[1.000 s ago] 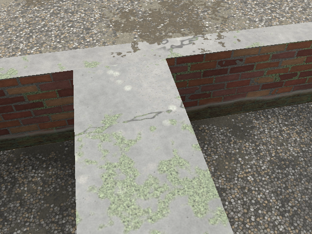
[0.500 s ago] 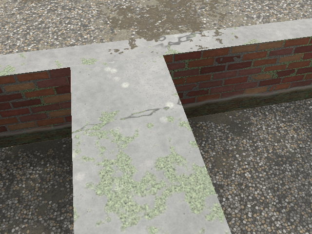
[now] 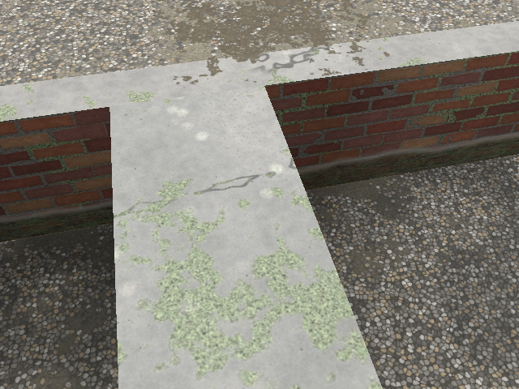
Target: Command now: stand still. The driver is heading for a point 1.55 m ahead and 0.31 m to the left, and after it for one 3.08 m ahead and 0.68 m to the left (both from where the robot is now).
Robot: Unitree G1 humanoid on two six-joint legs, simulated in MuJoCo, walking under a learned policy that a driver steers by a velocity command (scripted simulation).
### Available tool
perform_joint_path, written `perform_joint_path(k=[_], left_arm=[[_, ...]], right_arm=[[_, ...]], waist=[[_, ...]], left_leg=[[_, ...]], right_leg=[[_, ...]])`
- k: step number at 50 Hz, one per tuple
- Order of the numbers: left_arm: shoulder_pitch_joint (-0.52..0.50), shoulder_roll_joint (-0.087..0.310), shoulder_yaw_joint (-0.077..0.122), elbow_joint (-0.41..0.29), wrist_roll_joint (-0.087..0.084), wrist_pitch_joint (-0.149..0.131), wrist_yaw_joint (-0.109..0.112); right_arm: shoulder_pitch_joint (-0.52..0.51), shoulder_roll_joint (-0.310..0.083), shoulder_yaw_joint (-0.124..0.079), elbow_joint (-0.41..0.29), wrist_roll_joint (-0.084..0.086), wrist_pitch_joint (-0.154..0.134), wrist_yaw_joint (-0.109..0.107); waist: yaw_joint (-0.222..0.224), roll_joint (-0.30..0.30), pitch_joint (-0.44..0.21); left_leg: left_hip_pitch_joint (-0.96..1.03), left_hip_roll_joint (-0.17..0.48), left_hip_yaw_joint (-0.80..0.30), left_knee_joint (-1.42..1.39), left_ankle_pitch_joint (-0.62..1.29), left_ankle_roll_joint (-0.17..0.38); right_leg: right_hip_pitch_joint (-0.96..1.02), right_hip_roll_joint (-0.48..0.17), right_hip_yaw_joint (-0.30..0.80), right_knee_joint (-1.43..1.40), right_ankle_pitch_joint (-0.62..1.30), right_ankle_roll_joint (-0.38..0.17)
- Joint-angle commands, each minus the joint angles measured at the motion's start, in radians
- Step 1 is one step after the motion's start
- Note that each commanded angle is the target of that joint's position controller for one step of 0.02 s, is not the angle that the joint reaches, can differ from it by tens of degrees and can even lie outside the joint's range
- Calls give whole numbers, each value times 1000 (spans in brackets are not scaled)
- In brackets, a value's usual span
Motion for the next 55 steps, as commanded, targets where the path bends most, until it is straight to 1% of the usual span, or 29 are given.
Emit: perform_joint_path(k=[1,2,3,4,5,7,8,16,19,28,29,30,31,33,34,35,36,39,42,44,47,48,49,50,51,52,53,54,55], left_arm=[[0,73,15,-42,-2,-13,1],[-79,135,30,-20,30,49,73],[-38,151,37,-26,27,77,106],[-29,156,38,-16,15,96,123],[-28,130,31,-12,11,107,136],[-20,135,34,4,6,121,155],[-18,139,35,11,9,125,160],[-28,147,26,36,21,137,154],[-27,169,27,48,17,138,151],[11,169,13,88,9,125,140],[55,107,-8,109,8,113,129],[103,215,21,103,-23,36,59],[64,240,30,100,-38,16,33],[15,249,46,54,-26,11,16],[76,257,61,67,-22,18,5],[110,240,65,80,-23,14,-6],[123,209,64,81,-23,8,-15],[160,168,67,90,-33,-7,-32],[183,178,75,97,-31,-14,-32],[155,185,79,83,-32,-21,-38],[61,210,93,54,-27,-40,-45],[24,203,92,53,-11,-44,-46],[-28,192,95,39,5,-44,-42],[-107,152,86,9,33,-40,-45],[-184,71,55,-41,23,-26,-59],[-80,125,86,-49,-17,-29,-94],[-21,156,97,-24,-59,-22,-100],[-78,170,93,-21,-50,-21,-94],[-116,87,65,-13,-30,-12,-82]], right_arm=[[35,-70,-14,-28,2,-11,-2],[-47,-87,12,-26,-102,34,-7],[-29,-91,13,-23,-99,51,-9],[-28,-93,20,-11,-73,64,-11],[-37,-91,29,-5,-57,74,-12],[-31,-120,28,22,-44,85,-22],[-30,-120,30,36,-47,87,-26],[-72,-118,47,106,-53,86,-36],[-77,-129,50,124,-44,77,-36],[-37,-125,62,175,-40,70,-43],[-26,-100,71,189,-43,69,-32],[-21,-233,3,136,68,11,-2],[-42,-248,-7,139,78,9,16],[-48,-189,-20,142,62,11,57],[-67,-189,-35,149,42,21,69],[-22,-157,-34,161,13,26,70],[20,-135,-33,171,1,23,74],[0,-110,-37,132,-5,23,86],[-31,-86,-32,66,-7,21,95],[-21,-94,-31,30,-5,17,98],[33,-97,-24,20,4,2,88],[120,-95,-27,48,0,6,90],[249,-86,-30,89,1,16,96],[367,-77,-34,130,6,22,95],[458,-122,-35,124,-6,8,83],[309,-175,-26,45,26,-28,87],[304,-205,-37,24,67,-41,90],[246,-182,-33,10,77,-53,99],[180,-165,-35,0,84,-57,107]], waist=[[-2,-2,-3],[-17,15,-33],[-8,48,-90],[-13,57,-90],[-14,38,-92],[-21,16,-41],[-23,9,-18],[-24,-2,24],[-25,18,47],[-35,-1,52],[-33,-5,39],[-10,-89,31],[-15,-102,71],[6,-150,-17],[42,-100,-15],[15,-39,9],[5,-30,23],[8,-30,0],[6,-59,-12],[4,-88,-1],[-2,-84,22],[-32,-90,19],[-87,-39,42],[-142,90,63],[-164,307,36],[-28,289,68],[-23,321,94],[-18,184,183],[4,74,230]], left_leg=[[7,176,-172,-93,87,-17],[7,191,-182,-64,431,12],[39,194,-157,-48,515,20],[39,192,-149,-41,524,15],[28,191,-149,-50,492,14],[-2,171,-140,-67,385,7],[-16,164,-139,-78,338,4],[-41,154,-158,-152,89,-9],[-53,150,-161,-174,18,-12],[-73,128,-142,-143,-19,-20],[-62,119,-143,-156,-48,-23],[-72,108,-168,-137,-238,13],[-106,68,-123,-71,-301,16],[-144,-50,61,311,-235,-17],[-279,2,13,531,-329,-17],[-394,96,-80,628,-334,-10],[-477,121,-90,684,-317,-19],[-558,126,-29,755,-239,-53],[-484,135,-6,706,-223,-87],[-408,138,9,631,-236,-88],[-133,106,37,456,-274,-52],[-14,85,50,385,-271,-41],[117,71,44,256,-254,-42],[246,85,-8,135,-262,-74],[322,344,-393,-43,-563,-116],[296,487,-773,-278,-700,-86],[191,527,-959,-387,-832,-13],[80,490,-851,-360,-655,8],[-52,436,-669,-317,-465,29]], right_leg=[[-7,-174,164,-67,209,-10],[65,-172,159,-49,318,-46],[99,-177,148,-28,320,-56],[109,-179,143,-22,341,-63],[120,-178,136,-30,329,-64],[101,-173,129,-44,310,-66],[92,-171,128,-51,297,-68],[64,-173,145,-127,139,-78],[36,-171,153,-149,38,-79],[-8,-180,190,-217,-113,-84],[-10,-189,205,-258,-203,-75],[-87,-179,251,-300,-471,-30],[-133,-174,264,-319,-557,-26],[-82,-236,347,-367,-525,-76],[-26,-306,409,-374,-486,-138],[31,-338,435,-327,-479,-168],[68,-331,425,-310,-441,-175],[88,-268,336,-280,-337,-128],[-29,-240,283,-260,-363,-113],[-135,-236,263,-256,-417,-103],[-347,-212,208,-206,-437,-86],[-409,-199,189,-142,-464,-80],[-488,-164,145,-4,-467,-61],[-611,-105,66,230,-363,-45],[-836,31,-104,712,-371,-37],[-994,-49,-131,864,-283,-29],[-986,-143,-105,1005,-229,-18],[-988,-190,-103,1109,-139,20],[-926,-227,-89,1096,-72,68]])
Keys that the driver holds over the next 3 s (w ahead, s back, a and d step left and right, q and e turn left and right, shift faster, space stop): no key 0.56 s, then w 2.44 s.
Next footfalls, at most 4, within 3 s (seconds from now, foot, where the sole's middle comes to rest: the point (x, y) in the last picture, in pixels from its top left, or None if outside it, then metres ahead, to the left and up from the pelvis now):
1.02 left None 0.03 0.11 -0.78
1.42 right None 0.38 -0.04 -0.78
1.98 left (222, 326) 0.69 0.15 -0.78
2.54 right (250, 231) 1.02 0.08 -0.78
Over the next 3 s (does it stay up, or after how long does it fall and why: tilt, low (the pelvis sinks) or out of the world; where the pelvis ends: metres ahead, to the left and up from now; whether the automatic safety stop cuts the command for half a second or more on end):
stays up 1.10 0.16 0.00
